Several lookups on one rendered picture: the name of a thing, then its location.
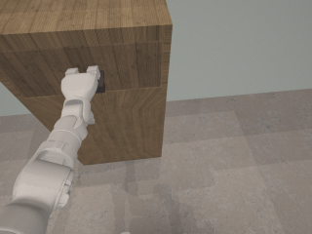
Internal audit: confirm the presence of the cabinet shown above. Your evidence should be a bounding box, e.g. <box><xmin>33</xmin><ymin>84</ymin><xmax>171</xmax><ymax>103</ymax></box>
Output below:
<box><xmin>0</xmin><ymin>0</ymin><xmax>173</xmax><ymax>166</ymax></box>

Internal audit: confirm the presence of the drawer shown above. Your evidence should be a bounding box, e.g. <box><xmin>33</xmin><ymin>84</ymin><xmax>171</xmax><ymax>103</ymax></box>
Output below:
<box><xmin>0</xmin><ymin>40</ymin><xmax>163</xmax><ymax>98</ymax></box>

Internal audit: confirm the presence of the handle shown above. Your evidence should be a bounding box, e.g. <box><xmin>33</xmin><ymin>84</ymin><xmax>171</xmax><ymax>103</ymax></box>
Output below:
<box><xmin>95</xmin><ymin>70</ymin><xmax>105</xmax><ymax>94</ymax></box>

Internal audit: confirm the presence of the robot left forearm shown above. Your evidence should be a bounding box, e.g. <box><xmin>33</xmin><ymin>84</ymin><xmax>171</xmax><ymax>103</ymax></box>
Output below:
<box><xmin>12</xmin><ymin>97</ymin><xmax>91</xmax><ymax>200</ymax></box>

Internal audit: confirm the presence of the left robot hand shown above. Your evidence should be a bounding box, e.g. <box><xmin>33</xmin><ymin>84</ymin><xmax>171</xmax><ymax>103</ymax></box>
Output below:
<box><xmin>60</xmin><ymin>65</ymin><xmax>100</xmax><ymax>125</ymax></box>

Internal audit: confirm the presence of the left robot upper arm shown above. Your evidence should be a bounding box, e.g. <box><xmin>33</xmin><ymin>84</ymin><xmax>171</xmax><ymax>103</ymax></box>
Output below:
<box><xmin>0</xmin><ymin>158</ymin><xmax>75</xmax><ymax>234</ymax></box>

